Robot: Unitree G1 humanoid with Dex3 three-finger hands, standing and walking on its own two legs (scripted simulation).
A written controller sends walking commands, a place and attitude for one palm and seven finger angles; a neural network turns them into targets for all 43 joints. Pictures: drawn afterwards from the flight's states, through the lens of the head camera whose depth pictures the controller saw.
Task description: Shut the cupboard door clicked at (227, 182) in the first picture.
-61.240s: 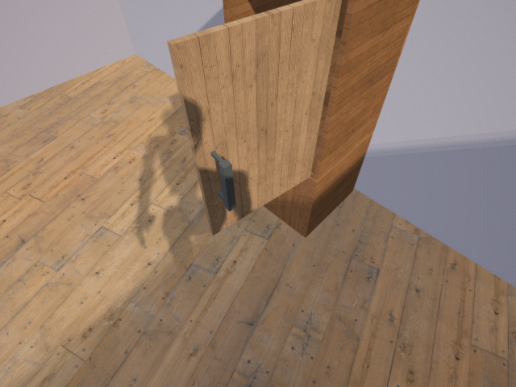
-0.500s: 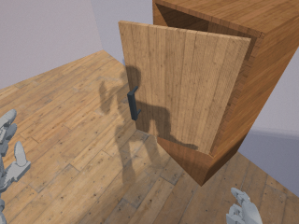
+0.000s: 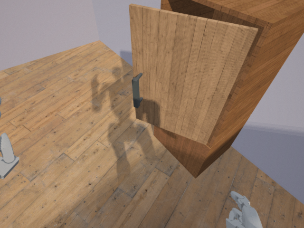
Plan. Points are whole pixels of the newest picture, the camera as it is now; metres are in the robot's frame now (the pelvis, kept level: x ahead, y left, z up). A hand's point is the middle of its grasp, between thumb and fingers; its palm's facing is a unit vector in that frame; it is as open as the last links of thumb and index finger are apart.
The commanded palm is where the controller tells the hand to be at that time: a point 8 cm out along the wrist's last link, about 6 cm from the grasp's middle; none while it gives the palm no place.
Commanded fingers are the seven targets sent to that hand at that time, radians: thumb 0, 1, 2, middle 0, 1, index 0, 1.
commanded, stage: step back with the hand held close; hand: left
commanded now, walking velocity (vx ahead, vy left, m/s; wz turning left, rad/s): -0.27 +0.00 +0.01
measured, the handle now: (138, 90) +0.69 +0.11 -0.09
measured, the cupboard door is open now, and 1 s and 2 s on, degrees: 26 26 26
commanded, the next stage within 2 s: stop stepping back and stand still in 0.76 s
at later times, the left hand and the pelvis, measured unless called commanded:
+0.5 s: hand out of the picture +0.14 +0.27 +0.17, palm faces +0.45 -0.78 -0.45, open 7.4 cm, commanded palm +0.07 +0.31 +0.19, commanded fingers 0.00 0.90 0.90 -0.20 -0.30 -0.20 -0.30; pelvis -0.06 +0.01 -0.01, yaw +2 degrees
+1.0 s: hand out of the picture +0.05 +0.26 +0.19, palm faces +0.35 -0.81 -0.48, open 7.4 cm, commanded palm +0.00 +0.30 +0.19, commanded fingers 0.00 0.90 0.90 -0.20 -0.30 -0.20 -0.30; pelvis -0.15 +0.00 +0.00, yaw -2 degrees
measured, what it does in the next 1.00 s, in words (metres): walks backwards: right foot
